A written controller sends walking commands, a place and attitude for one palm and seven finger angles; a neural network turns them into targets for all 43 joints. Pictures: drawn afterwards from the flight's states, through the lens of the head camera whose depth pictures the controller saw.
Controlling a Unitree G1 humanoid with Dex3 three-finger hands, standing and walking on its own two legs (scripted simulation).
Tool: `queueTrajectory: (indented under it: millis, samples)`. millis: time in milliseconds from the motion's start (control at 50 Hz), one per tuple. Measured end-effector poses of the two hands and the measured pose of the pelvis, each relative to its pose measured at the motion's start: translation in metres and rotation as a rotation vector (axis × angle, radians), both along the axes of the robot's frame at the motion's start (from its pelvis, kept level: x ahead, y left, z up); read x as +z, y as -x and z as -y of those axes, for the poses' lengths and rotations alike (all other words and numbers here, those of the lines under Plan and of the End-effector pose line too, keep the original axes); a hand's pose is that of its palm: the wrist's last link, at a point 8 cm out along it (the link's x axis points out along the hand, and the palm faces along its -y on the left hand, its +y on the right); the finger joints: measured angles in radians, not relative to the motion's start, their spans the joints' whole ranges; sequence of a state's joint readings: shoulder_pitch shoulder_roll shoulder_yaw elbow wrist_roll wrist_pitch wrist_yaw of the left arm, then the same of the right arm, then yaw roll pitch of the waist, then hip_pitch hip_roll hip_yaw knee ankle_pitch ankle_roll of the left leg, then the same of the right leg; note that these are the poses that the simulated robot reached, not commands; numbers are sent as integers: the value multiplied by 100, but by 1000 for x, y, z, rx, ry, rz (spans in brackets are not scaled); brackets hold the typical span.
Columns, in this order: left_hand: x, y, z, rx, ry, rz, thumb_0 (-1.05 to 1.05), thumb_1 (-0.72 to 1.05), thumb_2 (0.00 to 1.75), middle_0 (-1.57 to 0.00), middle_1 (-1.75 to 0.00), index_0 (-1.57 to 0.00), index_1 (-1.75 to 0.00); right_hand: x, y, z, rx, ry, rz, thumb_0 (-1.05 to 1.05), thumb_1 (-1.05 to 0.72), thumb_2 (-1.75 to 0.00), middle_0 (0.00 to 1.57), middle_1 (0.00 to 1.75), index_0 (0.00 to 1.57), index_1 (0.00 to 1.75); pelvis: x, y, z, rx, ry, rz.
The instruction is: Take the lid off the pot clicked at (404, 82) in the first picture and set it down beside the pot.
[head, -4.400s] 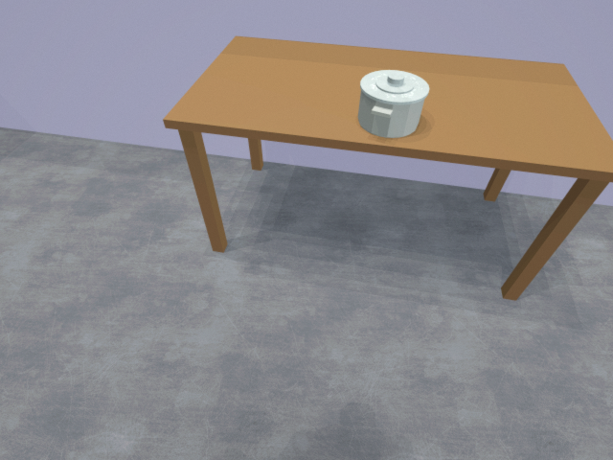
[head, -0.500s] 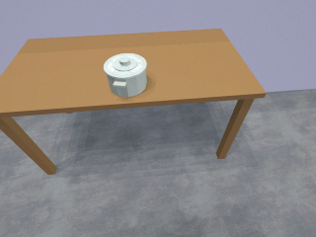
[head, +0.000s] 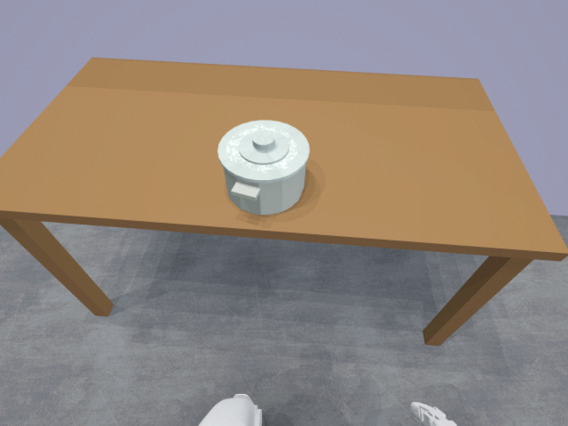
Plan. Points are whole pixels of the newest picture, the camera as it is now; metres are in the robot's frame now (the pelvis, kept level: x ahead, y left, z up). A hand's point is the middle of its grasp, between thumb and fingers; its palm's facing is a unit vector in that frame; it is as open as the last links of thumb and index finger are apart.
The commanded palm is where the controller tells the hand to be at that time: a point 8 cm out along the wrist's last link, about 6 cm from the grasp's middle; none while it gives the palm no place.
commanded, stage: take the last steps up to it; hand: left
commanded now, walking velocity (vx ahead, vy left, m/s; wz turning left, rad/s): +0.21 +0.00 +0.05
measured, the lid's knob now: (263, 140) +0.62 +0.13 +0.02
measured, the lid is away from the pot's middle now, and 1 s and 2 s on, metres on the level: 0.00 0.00 0.00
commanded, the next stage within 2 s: come to a stop and stand still in 0.10 s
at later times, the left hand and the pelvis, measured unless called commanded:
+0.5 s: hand (185, 383) +0.19 +0.20 -0.16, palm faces +0.05 -0.97 -0.23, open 7.3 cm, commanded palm none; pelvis +0.13 +0.01 +0.01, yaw +1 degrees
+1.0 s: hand out of the picture +0.11 +0.20 -0.15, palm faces +0.10 -0.96 -0.26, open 7.3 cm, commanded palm none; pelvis +0.09 +0.01 +0.01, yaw +0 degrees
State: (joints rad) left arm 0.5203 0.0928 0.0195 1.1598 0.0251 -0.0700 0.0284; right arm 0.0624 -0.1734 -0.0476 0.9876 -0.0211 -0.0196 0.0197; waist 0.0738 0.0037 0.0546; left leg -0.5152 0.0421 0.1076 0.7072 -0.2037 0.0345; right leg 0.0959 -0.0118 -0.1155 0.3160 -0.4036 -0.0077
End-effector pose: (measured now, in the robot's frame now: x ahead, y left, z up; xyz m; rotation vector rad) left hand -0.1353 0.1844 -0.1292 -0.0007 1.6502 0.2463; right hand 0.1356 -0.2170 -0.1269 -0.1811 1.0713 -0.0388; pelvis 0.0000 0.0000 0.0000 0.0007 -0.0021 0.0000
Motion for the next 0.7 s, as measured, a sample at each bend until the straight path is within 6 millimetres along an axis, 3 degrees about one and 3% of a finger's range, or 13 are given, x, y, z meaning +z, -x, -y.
queueTrajectory:
  millis: [60, 100, 180, 280, 380, 460, 560, 700]
  samples:
    - [-12, -15, -9, 11, 32, -59, 0, 91, 90, -20, -30, -20, -30, -4, -41, -18, 18, 18, 59, 0, -91, -90, 19, 30, 20, 30, -13, -31, -15, -3, 14, 2]
    - [-18, -38, -19, 3, 35, -52, 1, 91, 90, -20, -30, -20, -30, -4, -50, -26, 8, 23, 59, 0, -91, -90, 19, 30, 20, 30, -14, -44, -20, -3, 3, 14]
    - [-22, -113, -44, -27, 6, 76, 1, 91, 90, -20, -30, -20, -30, 1, -38, -33, -24, 33, -30, 0, -91, -90, 19, 30, 20, 30, -3, -69, -26, 2, -3, 24]
    - [-16, -212, -64, -73, -36, 264, 0, 91, 90, -20, -30, -19, -30, 11, -29, -15, -95, 91, -92, -3, -96, -90, 20, 30, 21, 30, 8, -96, -31, 11, -8, 16]
    - [-10, -279, -70, -112, -74, 357, 0, 93, 90, -20, -30, -19, -30, 9, -17, -12, -111, 92, -191, -2, -94, -90, 20, 30, 20, 30, 11, -117, -26, 26, -4, 19]
    - [-5, -310, -65, -155, -94, 369, 0, 93, 90, -20, -30, -19, -30, -1, -9, -13, -146, 53, -247, -1, -92, -90, 19, 30, 20, 30, 10, -129, -16, 21, -6, 25]
    - [1, -333, -53, -197, -139, 379, 0, 92, 90, -20, -30, -19, -30, -21, 2, -5, -180, -7, -314, 0, -91, -90, 20, 30, 20, 30, 2, -137, 2, 5, -25, 16]
    - [15, -323, -35, -212, -168, 372, 0, 91, 90, -20, -30, -20, -30, -28, 9, 20, -196, -26, -363, 0, -91, -90, 20, 30, 20, 30, 7, -127, 17, 6, -37, 10]
